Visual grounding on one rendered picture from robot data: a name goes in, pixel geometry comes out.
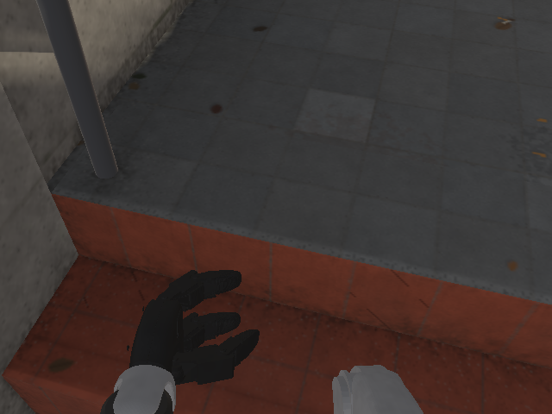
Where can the left robot forearm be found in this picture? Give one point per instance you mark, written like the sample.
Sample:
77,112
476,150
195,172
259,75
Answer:
143,389

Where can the left robot hand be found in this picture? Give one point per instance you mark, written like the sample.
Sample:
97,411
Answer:
164,339

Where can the robot right thigh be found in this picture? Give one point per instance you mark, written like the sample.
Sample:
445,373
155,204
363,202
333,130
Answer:
372,390

